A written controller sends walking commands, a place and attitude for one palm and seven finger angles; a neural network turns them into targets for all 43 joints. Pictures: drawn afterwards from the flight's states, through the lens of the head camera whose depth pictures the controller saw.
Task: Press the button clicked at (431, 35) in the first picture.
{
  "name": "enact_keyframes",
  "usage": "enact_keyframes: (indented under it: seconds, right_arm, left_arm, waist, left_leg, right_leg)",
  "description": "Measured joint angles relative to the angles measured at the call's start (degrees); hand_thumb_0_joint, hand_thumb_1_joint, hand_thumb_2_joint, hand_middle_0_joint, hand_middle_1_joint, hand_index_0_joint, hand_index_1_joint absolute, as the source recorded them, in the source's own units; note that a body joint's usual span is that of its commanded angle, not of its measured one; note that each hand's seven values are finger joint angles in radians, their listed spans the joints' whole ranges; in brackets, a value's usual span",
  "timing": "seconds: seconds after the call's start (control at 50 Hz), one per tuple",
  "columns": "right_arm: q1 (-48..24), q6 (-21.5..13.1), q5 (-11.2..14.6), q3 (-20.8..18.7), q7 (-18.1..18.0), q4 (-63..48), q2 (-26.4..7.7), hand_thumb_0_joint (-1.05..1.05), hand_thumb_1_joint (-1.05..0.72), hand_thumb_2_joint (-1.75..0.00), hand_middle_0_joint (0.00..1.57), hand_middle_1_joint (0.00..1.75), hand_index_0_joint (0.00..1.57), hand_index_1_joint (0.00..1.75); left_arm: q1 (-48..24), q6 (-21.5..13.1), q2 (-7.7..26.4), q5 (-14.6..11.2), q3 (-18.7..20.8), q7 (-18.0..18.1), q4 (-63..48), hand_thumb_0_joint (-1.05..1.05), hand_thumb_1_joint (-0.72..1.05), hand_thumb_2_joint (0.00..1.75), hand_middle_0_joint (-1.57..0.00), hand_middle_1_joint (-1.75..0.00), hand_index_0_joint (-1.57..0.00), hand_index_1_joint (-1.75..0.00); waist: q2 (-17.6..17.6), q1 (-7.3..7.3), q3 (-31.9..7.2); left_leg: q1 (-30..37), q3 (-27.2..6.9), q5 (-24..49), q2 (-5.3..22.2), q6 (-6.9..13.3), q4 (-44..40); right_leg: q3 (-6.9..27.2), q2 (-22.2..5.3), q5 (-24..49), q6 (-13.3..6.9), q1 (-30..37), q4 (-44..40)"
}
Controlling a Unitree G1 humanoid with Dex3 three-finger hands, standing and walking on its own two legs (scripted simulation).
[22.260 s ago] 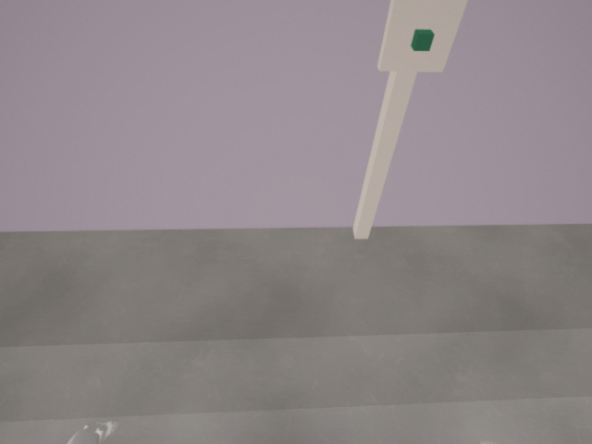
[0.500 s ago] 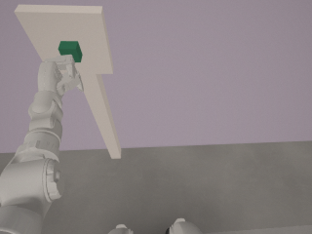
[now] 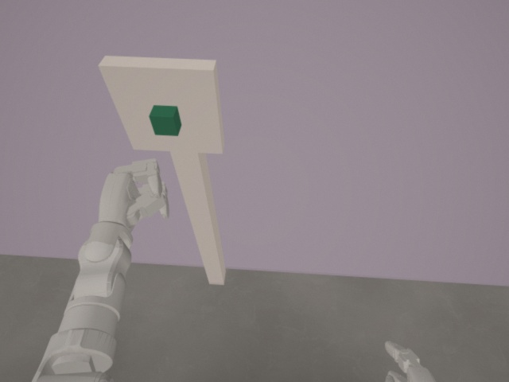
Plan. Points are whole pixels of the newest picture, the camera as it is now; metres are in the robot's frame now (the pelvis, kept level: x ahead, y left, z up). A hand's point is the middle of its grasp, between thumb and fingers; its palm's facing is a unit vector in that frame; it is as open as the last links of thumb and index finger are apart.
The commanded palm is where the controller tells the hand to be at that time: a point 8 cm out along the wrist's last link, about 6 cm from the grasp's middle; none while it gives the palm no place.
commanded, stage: pull the fist back off the button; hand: left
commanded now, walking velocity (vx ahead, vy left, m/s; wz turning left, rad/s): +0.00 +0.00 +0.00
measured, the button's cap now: (166, 119) +0.51 +0.17 +0.13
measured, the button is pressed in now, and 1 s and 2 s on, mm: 0 0 0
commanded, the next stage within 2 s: draw the hand back to the body in 0.02 s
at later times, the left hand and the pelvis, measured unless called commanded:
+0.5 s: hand (134, 225) +0.30 +0.18 +0.12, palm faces +0.01 -1.00 -0.05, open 3.1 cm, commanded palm +0.27 +0.23 +0.13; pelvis -0.02 -0.01 +0.01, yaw +0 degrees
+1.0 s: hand (64, 276) +0.21 +0.21 +0.16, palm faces +0.33 -0.90 -0.30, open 3.1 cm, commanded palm +0.17 +0.25 +0.17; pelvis -0.02 -0.01 +0.03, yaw +1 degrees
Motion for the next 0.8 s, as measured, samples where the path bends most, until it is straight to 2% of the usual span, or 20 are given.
enact_keyframes:
  seconds: [0.12, 0.2, 0.34, 0.44, 0.5, 0.64, 0.72, 0.8]
  right_arm:
    - [-2.00, -0.34, -0.21, 0.65, -0.46, 0.70, 0.26, 0.01, -0.90, -0.90, 0.20, 0.30, 0.20, 0.30]
    - [-1.74, -0.15, -0.23, 1.09, -0.50, 0.67, 0.46, 0.01, -0.90, -0.90, 0.20, 0.30, 0.20, 0.30]
    - [1.39, -0.23, 0.46, 0.87, -0.48, 0.04, 0.24, 0.01, -0.90, -0.90, 0.20, 0.30, 0.20, 0.30]
    - [1.34, -0.56, 1.01, 1.35, -1.21, 0.31, 0.05, 0.01, -0.90, -0.90, 0.20, 0.30, 0.20, 0.30]
    - [0.43, -1.53, 1.11, 1.47, -1.86, 0.12, -0.14, 0.01, -0.90, -0.90, 0.20, 0.30, 0.20, 0.30]
    - [-1.97, -4.93, 1.27, 1.81, -3.05, -0.13, -0.43, 0.01, -0.90, -0.90, 0.20, 0.30, 0.20, 0.30]
    - [-3.89, -5.77, 0.15, 1.86, -3.42, 0.17, 0.25, 0.01, -0.90, -0.90, 0.20, 0.30, 0.20, 0.30]
    - [-4.99, -5.46, -0.68, 2.01, -3.44, 0.47, 0.74, 0.01, -0.90, -0.90, 0.20, 0.30, 0.20, 0.30]
  left_arm:
    - [-2.45, 0.83, 0.09, 0.70, -0.81, 0.67, 1.41, 0.02, 0.90, 0.90, -1.30, -1.50, -1.30, -1.50]
    - [-2.68, 1.17, 0.67, 0.58, 0.16, 0.24, 1.69, 0.02, 0.90, 0.90, -1.30, -1.50, -1.30, -1.50]
    - [6.61, 2.66, 0.82, -1.48, 1.01, -1.25, -7.83, 0.02, 0.90, 0.90, -1.30, -1.50, -1.30, -1.50]
    - [11.32, 5.95, 1.38, -2.57, 1.54, -1.84, -12.41, 0.02, 0.90, 0.90, -1.30, -1.50, -1.30, -1.50]
    - [13.60, 7.69, 1.81, -2.70, 1.85, -1.86, -15.45, 0.02, 0.90, 0.90, -1.30, -1.50, -1.30, -1.50]
    - [18.05, 9.32, 2.25, -4.08, 2.05, -3.68, -22.90, 0.02, 0.90, 0.90, -1.30, -1.50, -1.30, -1.50]
    - [23.14, 9.66, 2.81, 1.31, -0.33, 4.55, -30.27, 0.02, 0.90, 0.90, -1.30, -1.50, -1.30, -1.50]
    - [28.77, 9.79, 1.96, 4.38, -2.07, 10.11, -35.98, 0.02, 0.89, 0.90, -1.30, -1.50, -1.30, -1.50]
  waist:
    - [-0.43, -0.10, 0.58]
    - [-0.48, -0.52, 0.56]
    - [0.79, -0.20, -0.37]
    - [0.70, 0.37, 0.31]
    - [0.68, 0.80, 1.10]
    - [1.01, 2.02, 1.47]
    - [0.96, 2.38, 2.69]
    - [1.02, 2.93, 4.23]
  left_leg:
    - [0.06, -0.56, 0.48, -0.32, -0.19, 0.21]
    - [0.56, -0.21, 0.80, -0.17, -0.32, -0.18]
    - [4.68, 0.87, 1.68, 0.10, -0.40, -3.15]
    - [7.37, 0.62, 2.64, -0.01, -0.53, -4.81]
    - [8.52, 0.37, 3.26, -0.01, -0.61, -5.51]
    - [11.08, -0.27, 4.40, -0.13, -0.74, -7.15]
    - [14.42, -0.11, 5.83, -0.27, -0.82, -10.30]
    - [17.38, -0.07, 7.43, -0.40, -0.74, -13.67]
  right_leg:
    - [-0.55, -0.35, -0.04, -0.27, 0.10, 0.67]
    - [-0.21, -0.19, 0.25, -0.45, 0.27, 0.60]
    - [0.89, 0.25, 1.23, -0.48, 3.67, -1.77]
    - [0.63, 0.21, 1.89, -0.63, 6.36, -3.15]
    - [0.38, 0.26, 2.46, -0.76, 7.64, -3.96]
    - [-0.26, 0.23, 3.50, -0.88, 10.59, -5.87]
    - [-0.09, 0.26, 4.75, -0.86, 13.72, -8.68]
    - [-0.06, 0.32, 6.30, -0.80, 16.64, -11.95]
